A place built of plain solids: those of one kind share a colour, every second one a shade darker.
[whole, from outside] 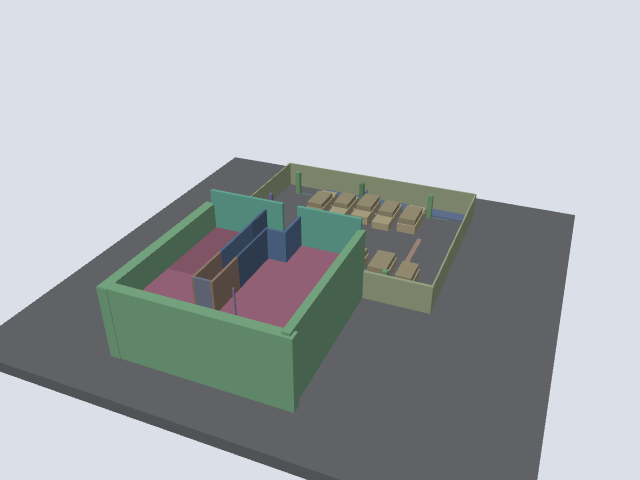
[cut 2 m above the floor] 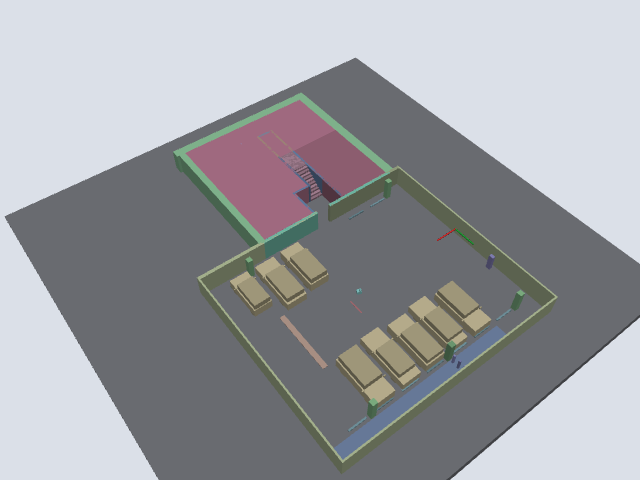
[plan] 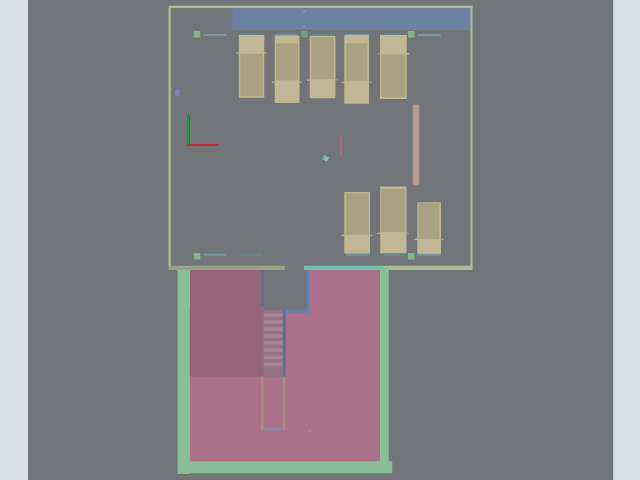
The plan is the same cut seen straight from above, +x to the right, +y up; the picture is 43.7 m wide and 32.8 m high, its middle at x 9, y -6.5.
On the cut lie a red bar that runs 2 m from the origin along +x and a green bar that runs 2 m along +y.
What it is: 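The pedestrian entrance of an underground car park of the 2000s; a paved forecourt at street level 3.80 m over the deck; a stair well of 20 risers of 0.190 m and treads of 0.240 m, 1.29 m wide, one straight flight without a landing, across the facade; in a closed, roofed stair core with a lobby at street level, a plain doorway into the deck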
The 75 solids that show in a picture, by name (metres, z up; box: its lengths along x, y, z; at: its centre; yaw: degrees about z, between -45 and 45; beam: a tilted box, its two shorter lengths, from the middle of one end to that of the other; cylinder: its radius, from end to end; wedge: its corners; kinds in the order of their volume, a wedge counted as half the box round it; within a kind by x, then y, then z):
{
 "paving_1": {"box": [5.06, 4.58, 3.85], "at": [2.63, -13.54, 1.88]},
 "paving_2": {"box": [5.06, 2.72, 3.85], "at": [2.63, -9.91, 1.88]},
 "paving_3": {"box": [13.0, 5.8, 3.85], "at": [6.6, -18.73, 1.88]},
 "paving_4": {"box": [6.65, 4.57, 3.85], "at": [9.78, -13.55, 1.88]},
 "paving_5": {"box": [5.05, 2.72, 3.85], "at": [10.58, -9.91, 1.88]},
 "boundary_1": {"box": [0.86, 14.13, 6.09], "at": [-0.32, -15.42, 3.0]},
 "boundary_2": {"box": [14.66, 0.83, 6.12], "at": [6.6, -22.03, 3.01]},
 "boundary_3": {"box": [0.61, 13.88, 6.35], "at": [13.4, -15.29, 3.12]},
 "stair_step_1": {"box": [1.31, 0.77, 3.28], "at": [5.8, -15.49, 1.59]},
 "stair_step_2": {"box": [1.31, 1.01, 3.09], "at": [5.8, -15.37, 1.5]},
 "stair_step_3": {"box": [1.31, 1.25, 2.9], "at": [5.8, -15.25, 1.4]},
 "stair_step_4": {"box": [1.31, 1.49, 2.71], "at": [5.8, -15.13, 1.3]},
 "stair_step_5": {"box": [1.31, 1.73, 2.52], "at": [5.8, -15.01, 1.21]},
 "stair_step_6": {"box": [1.31, 1.97, 2.33], "at": [5.8, -14.89, 1.11]},
 "stair_step_7": {"box": [1.31, 2.21, 2.14], "at": [5.8, -14.77, 1.02]},
 "stair_step_8": {"box": [1.31, 2.45, 1.95], "at": [5.8, -14.65, 0.93]},
 "stair_step_9": {"box": [1.31, 2.69, 1.76], "at": [5.8, -14.53, 0.83]},
 "stair_step_10": {"box": [1.31, 2.93, 1.57], "at": [5.8, -14.41, 0.73]},
 "stair_step_11": {"box": [1.31, 3.17, 1.38], "at": [5.8, -14.29, 0.64]},
 "stair_step_12": {"box": [1.31, 3.41, 1.19], "at": [5.8, -14.17, 0.55]},
 "stair_step_13": {"box": [1.31, 3.65, 1.0], "at": [5.8, -14.05, 0.45]},
 "stair_step_14": {"box": [1.31, 3.89, 0.81], "at": [5.8, -13.93, 0.35]},
 "stair_step_15": {"box": [1.31, 4.13, 0.62], "at": [5.8, -13.81, 0.26]},
 "stair_step_16": {"box": [1.31, 4.37, 0.43], "at": [5.8, -13.69, 0.17]},
 "stair_step_17": {"box": [1.31, 4.61, 0.24], "at": [5.8, -13.57, 0.07]},
 "car_1": {"box": [1.55, 2.89, 0.51], "at": [4.32, 4.78, 1.19]},
 "car_2": {"box": [1.75, 4.28, 0.76], "at": [4.32, 5.37, 0.56]},
 "car_3": {"box": [1.7, 4.59, 0.71], "at": [6.76, 5.16, 0.54]},
 "car_4": {"box": [1.5, 2.52, 0.51], "at": [6.76, 5.67, 1.15]},
 "car_5": {"box": [1.76, 4.25, 0.84], "at": [9.18, 5.32, 0.6]},
 "car_6": {"box": [1.56, 2.85, 0.51], "at": [9.18, 5.91, 1.28]},
 "car_7": {"box": [1.7, 4.7, 0.72], "at": [11.51, 5.16, 0.54]},
 "car_8": {"box": [1.5, 2.53, 0.52], "at": [11.51, 5.65, 1.16]},
 "car_9": {"box": [1.77, 4.21, 0.87], "at": [11.54, -5.32, 0.61]},
 "car_10": {"box": [1.57, 2.83, 0.55], "at": [11.54, -4.73, 1.32]},
 "car_11": {"box": [1.81, 4.58, 0.78], "at": [14.01, -5.12, 0.57]},
 "car_12": {"box": [1.61, 2.94, 0.53], "at": [14.01, -4.49, 1.22]},
 "car_13": {"box": [1.62, 2.9, 0.58], "at": [14.01, 4.72, 1.34]},
 "car_14": {"box": [1.82, 4.38, 0.87], "at": [14.01, 5.32, 0.61]},
 "car_15": {"box": [1.63, 3.54, 0.79], "at": [16.45, -5.68, 0.57]},
 "car_16": {"box": [1.43, 2.47, 0.53], "at": [16.45, -5.2, 1.23]},
 "wall_1": {"box": [0.15, 17.91, 2.6], "at": [-1.27, 0.55, 1.25]},
 "wall_2": {"box": [7.95, 0.3, 2.6], "at": [2.62, -8.4, 1.25]},
 "wall_3": {"box": [20.78, 0.15, 2.6], "at": [9.04, 9.43, 1.25]},
 "wall_4": {"box": [11.53, 0.3, 2.6], "at": [13.66, -8.4, 1.25]},
 "wall_5": {"box": [0.15, 17.91, 2.6], "at": [19.36, 0.55, 1.25]},
 "facade_1": {"box": [6.75, 0.3, 7.34], "at": [3.23, -8.4, 3.62]},
 "facade_2": {"box": [5.46, 0.3, 7.34], "at": [10.63, -8.4, 3.62]},
 "rim_guard_1": {"box": [0.2, 4.96, 6.56], "at": [5.06, -13.54, 3.23]},
 "rim_guard_2": {"box": [0.2, 2.91, 6.56], "at": [5.06, -10.01, 3.23]},
 "rim_guard_3": {"box": [0.2, 4.76, 6.56], "at": [6.55, -13.64, 3.23]},
 "rim_guard_4": {"box": [1.8, 0.2, 6.56], "at": [7.35, -11.37, 3.23]},
 "rim_guard_5": {"box": [0.2, 2.91, 6.56], "at": [8.15, -10.01, 3.23]},
 "lobby_wall_1": {"box": [0.2, 3.7, 6.56], "at": [5.06, -17.68, 3.23]},
 "lobby_wall_2": {"box": [0.2, 3.7, 6.56], "at": [6.55, -17.68, 3.23]},
 "walkway_1": {"box": [16.28, 1.5, 0.16], "at": [11.14, 8.61, 0.03]},
 "column_1": {"box": [0.45, 0.45, 2.57], "at": [0.6, -7.61, 1.24]},
 "column_2": {"box": [0.45, 0.45, 2.57], "at": [0.6, 7.55, 1.24]},
 "column_3": {"box": [0.45, 0.45, 2.57], "at": [7.92, 7.55, 1.24]},
 "column_4": {"box": [0.45, 0.45, 2.57], "at": [15.24, -7.61, 1.24]},
 "column_5": {"box": [0.45, 0.45, 2.57], "at": [15.24, 7.55, 1.24]},
 "lobby_wall_end_1": {"box": [1.29, 0.2, 6.56], "at": [5.8, -19.43, 3.23]},
 "wheelstop_1": {"box": [1.6, 0.15, 0.15], "at": [1.82, -7.5, 0.03]},
 "wheelstop_2": {"box": [1.6, 0.15, 0.15], "at": [1.82, 7.5, 0.03]},
 "wheelstop_3": {"box": [1.6, 0.15, 0.15], "at": [4.26, -7.5, 0.03]},
 "wheelstop_4": {"box": [1.6, 0.15, 0.15], "at": [6.7, 7.5, 0.03]},
 "wheelstop_5": {"box": [1.6, 0.15, 0.15], "at": [9.14, 7.5, 0.03]},
 "wheelstop_6": {"box": [1.6, 0.15, 0.15], "at": [11.58, -7.5, 0.03]},
 "wheelstop_7": {"box": [1.6, 0.15, 0.15], "at": [14.02, -7.5, 0.03]},
 "wheelstop_8": {"box": [1.6, 0.15, 0.15], "at": [16.46, -7.5, 0.03]},
 "wheelstop_9": {"box": [1.6, 0.15, 0.15], "at": [16.46, 7.5, 0.03]},
 "hump_1": {"box": [0.45, 5.51, 0.11], "at": [15.56, 0.0, 0.01]},
 "pay_station_1": {"box": [0.3, 0.4, 1.5], "at": [-0.75, 3.56, 0.7]},
 "canopy_post_1": {"box": [0.12, 0.12, 6.56], "at": [8.29, -19.57, 3.23]},
 "cable_cover_1": {"box": [0.11, 1.38, 0.07], "at": [10.43, 0.0, -0.02]}
}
